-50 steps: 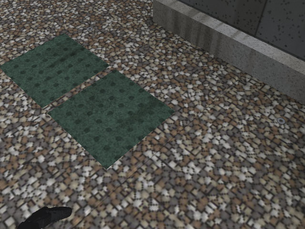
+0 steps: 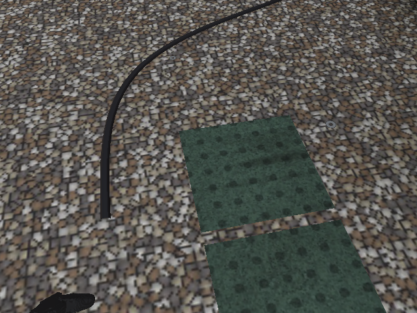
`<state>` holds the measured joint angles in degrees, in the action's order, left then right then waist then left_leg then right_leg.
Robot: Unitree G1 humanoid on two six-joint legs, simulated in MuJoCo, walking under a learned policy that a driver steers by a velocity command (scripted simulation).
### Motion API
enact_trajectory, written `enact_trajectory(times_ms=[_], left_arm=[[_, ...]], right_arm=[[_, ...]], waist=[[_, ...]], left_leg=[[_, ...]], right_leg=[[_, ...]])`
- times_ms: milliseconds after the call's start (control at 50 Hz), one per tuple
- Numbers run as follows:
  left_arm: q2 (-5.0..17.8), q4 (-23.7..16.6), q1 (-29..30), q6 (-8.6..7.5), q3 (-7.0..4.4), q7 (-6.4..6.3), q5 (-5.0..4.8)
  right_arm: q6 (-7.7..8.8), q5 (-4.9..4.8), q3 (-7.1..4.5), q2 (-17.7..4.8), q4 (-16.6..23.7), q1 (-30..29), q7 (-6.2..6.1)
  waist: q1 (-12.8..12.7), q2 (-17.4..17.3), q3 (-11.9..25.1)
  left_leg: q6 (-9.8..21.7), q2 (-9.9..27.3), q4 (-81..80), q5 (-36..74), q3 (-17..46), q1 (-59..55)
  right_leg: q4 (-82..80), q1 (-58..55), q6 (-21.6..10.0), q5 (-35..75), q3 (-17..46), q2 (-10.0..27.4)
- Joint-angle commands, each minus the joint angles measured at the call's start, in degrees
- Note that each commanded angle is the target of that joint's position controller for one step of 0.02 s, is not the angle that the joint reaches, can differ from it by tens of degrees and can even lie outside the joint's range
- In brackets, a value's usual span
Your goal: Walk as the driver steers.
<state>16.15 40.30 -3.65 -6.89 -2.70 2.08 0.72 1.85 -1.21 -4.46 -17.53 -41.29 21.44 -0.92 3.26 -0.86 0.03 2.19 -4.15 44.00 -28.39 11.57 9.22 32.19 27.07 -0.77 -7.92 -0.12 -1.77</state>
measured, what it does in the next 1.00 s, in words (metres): walks ahead: left foot, then right foot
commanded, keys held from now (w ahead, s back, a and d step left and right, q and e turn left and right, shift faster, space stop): w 1.00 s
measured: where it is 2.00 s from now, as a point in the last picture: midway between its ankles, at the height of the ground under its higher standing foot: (198, 207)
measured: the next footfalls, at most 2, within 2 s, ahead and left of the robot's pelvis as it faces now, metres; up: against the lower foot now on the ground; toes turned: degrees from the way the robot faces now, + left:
left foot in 0.46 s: +0.41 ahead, +0.15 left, +0.00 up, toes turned +3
right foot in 0.98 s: +0.71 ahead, -0.08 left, +0.00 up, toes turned +0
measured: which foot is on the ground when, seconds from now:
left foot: up 0.00-0.44, down 0.46-0.98, up 1.00-1.00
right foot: down 0.00-0.48, up 0.50-0.96, down 0.98-1.00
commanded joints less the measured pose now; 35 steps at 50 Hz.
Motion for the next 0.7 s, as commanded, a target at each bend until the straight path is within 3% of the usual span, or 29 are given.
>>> enact_trajectory(times_ms=[20,40,60,80,100,140,180,240,340,400,420,440,460,480,500,520,540,560,580,600,620,660,700], left_arm=[[10.3,1.2,-18.0,0.19,-3.60,0.04,-1.50],[8.4,0.6,-15.0,0.73,-2.90,-0.26,-1.10],[7.4,0.5,-12.4,1.08,-2.39,-0.36,-0.41],[6.1,0.5,-10.7,1.06,-1.87,-0.51,-0.02],[5.4,0.5,-10.0,0.95,-1.56,-0.61,0.18],[5.7,1.3,-10.7,0.62,-1.58,-0.75,-0.47],[7.6,2.2,-12.0,0.53,-2.07,-1.05,-0.95],[9.0,3.3,-13.7,1.11,-2.35,-1.38,-1.37],[10.1,5.7,-18.6,2.26,-2.38,-1.45,-2.11],[11.1,6.7,-19.5,3.30,-2.69,-1.75,-2.33],[11.7,6.8,-18.9,3.60,-2.85,-1.92,-2.36],[11.8,6.7,-18.0,3.83,-2.79,-2.11,-2.54],[10.3,6.4,-18.0,3.82,-2.16,-2.26,-2.12],[6.5,4.4,-17.8,3.47,-0.60,-2.42,-0.13],[1.6,3.5,-24.1,2.22,0.83,-2.04,-0.97],[8.1,4.0,-19.6,1.35,-0.60,-1.69,-2.20],[9.6,2.3,-14.5,0.83,-1.16,-1.39,-2.96],[8.8,2.2,-12.3,0.77,-1.03,-1.55,-2.45],[8.3,2.0,-11.6,1.02,-1.21,-1.59,-1.54],[7.5,2.2,-12.8,1.54,-1.21,-1.43,-1.46],[6.5,2.6,-13.8,2.10,-1.04,-1.42,-1.52],[5.1,2.3,-12.9,3.06,-0.76,-1.60,-1.18],[4.5,1.0,-8.9,3.24,-0.49,-1.70,-0.78]], right_arm=[[1.64,-1.22,-0.49,-6.6,4.3,3.3,-0.05],[1.58,-0.77,-0.58,-7.4,5.4,-2.9,0.00],[1.75,0.22,-0.43,-6.8,6.5,-6.6,0.10],[1.82,0.79,-0.56,-6.0,6.6,-7.3,0.29],[1.78,0.67,-0.43,-5.0,6.3,-6.4,0.52],[1.64,0.57,0.01,-3.2,5.7,-5.5,0.73],[1.81,1.01,0.63,-2.0,6.7,-8.7,0.74],[2.42,0.99,1.43,-0.6,7.5,-14.0,1.22],[3.06,0.04,1.59,-0.8,9.2,-21.9,2.53],[3.43,-0.05,1.14,-2.1,10.1,-23.1,3.30],[3.52,0.09,0.67,-3.1,9.6,-21.0,3.32],[3.52,0.45,-0.23,-4.6,8.1,-15.8,3.10],[3.38,0.83,-1.61,-7.4,5.7,-7.4,2.57],[2.95,1.54,-2.77,-12.1,4.0,3.4,1.77],[2.71,1.38,-3.01,-14.7,3.1,3.9,2.19],[2.64,0.63,-1.64,-9.1,3.5,3.0,2.27],[2.73,0.46,-0.90,-7.4,3.6,-0.4,2.17],[2.77,0.87,-0.48,-6.5,3.8,-3.8,2.26],[2.85,1.26,-0.13,-5.2,3.9,-6.3,2.47],[3.09,1.72,0.09,-4.5,3.9,-7.7,2.51],[3.42,1.57,0.04,-4.2,3.6,-8.2,2.54],[4.10,1.15,-0.25,-5.1,2.5,-8.1,2.40],[4.18,1.16,-0.59,-6.2,1.2,-7.1,1.91]], waist=[[-8.0,12.1,10.9],[-8.2,6.9,5.2],[-7.1,4.3,1.1],[-5.4,4.9,-0.3],[-4.2,6.3,-0.4],[-3.6,7.3,0.3],[-4.2,6.0,-0.3],[-6.0,5.2,-0.8],[-8.8,5.4,-2.6],[-7.7,6.2,-3.0],[-6.0,6.5,-1.7],[-2.7,6.1,1.4],[1.2,5.0,7.2],[4.8,-3.3,16.4],[0.6,-17.9,21.9],[2.9,-10.5,17.1],[2.4,-7.9,9.7],[0.7,-3.4,6.1],[-1.0,-2.7,3.3],[-2.8,-4.2,2.9],[-3.8,-4.5,2.8],[-4.6,-3.7,1.3],[-3.9,-2.4,-0.5]], left_leg=[[-1.0,1.6,31.9,-2.3,0.3,36.5],[-0.8,3.9,32.2,2.1,-2.0,37.0],[-0.5,5.7,28.9,5.4,-3.7,35.9],[-0.3,7.8,25.0,8.2,-4.0,33.6],[-0.3,8.9,22.5,9.8,-4.7,30.6],[-0.9,9.5,18.4,11.2,-6.4,29.0],[-1.8,10.2,12.1,14.7,-7.5,30.4],[-2.4,9.8,0.7,23.9,-8.9,28.6],[-2.3,7.4,-10.7,30.3,-10.9,24.3],[-0.2,6.4,-14.4,25.4,-11.2,22.8],[0.8,5.4,-15.7,24.0,-12.0,19.0],[2.2,4.0,-17.8,24.5,-13.4,10.9],[4.1,5.0,-17.3,25.5,-12.5,-2.3],[8.3,17.6,-14.9,28.2,1.9,-19.5],[16.6,27.1,-22.1,14.9,27.0,-32.6],[14.7,25.2,-25.3,7.5,26.7,-29.4],[12.8,23.1,-26.3,10.4,18.6,-22.5],[11.9,20.8,-27.6,16.5,13.2,-15.3],[11.7,18.8,-29.4,21.4,9.3,-9.5],[11.7,17.8,-31.0,24.4,7.0,-5.7],[12.1,17.2,-32.6,25.9,5.3,-3.3],[12.8,16.8,-34.8,29.1,1.7,-0.1],[12.7,16.4,-36.1,30.8,-1.1,0.4]], right_leg=[[-16.4,-41.3,-14.7,-25.9,44.4,23.7],[-16.5,-34.4,-12.6,-23.4,35.8,21.6],[-17.6,-27.1,-12.0,-17.3,29.5,19.1],[-18.7,-22.8,-11.5,-12.0,25.2,17.0],[-19.8,-20.0,-11.1,-7.9,22.0,15.3],[-21.4,-18.7,-11.9,-1.5,17.8,14.2],[-22.8,-19.1,-12.7,4.3,14.7,14.6],[-23.6,-19.4,-11.5,8.0,9.4,13.2],[-22.2,-22.2,-10.0,8.9,6.7,14.0],[-19.2,-26.9,-8.8,13.3,7.5,16.3],[-16.5,-27.7,-8.1,19.3,6.9,16.3],[-10.4,-27.1,-6.9,28.0,4.7,14.6],[0.1,-22.7,-5.2,29.8,2.2,11.8],[19.3,-10.3,-2.8,11.4,-0.6,8.1],[35.5,9.9,-0.4,-24.7,1.9,-0.7],[40.6,16.7,-0.7,-24.8,6.5,2.6],[40.2,19.1,-1.2,-19.3,5.1,5.0],[37.8,17.0,-0.9,-14.4,3.9,7.2],[34.7,15.0,-0.3,-11.5,3.8,8.4],[33.3,11.6,0.2,-9.5,4.2,9.5],[32.0,9.7,0.7,-8.6,4.0,9.8],[28.6,9.7,1.9,-6.3,3.4,10.0],[22.5,11.7,2.7,-0.7,3.2,10.2]])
